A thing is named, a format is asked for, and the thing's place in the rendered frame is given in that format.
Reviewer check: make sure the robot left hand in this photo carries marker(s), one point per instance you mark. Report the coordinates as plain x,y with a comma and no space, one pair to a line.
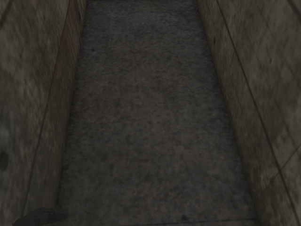
42,216

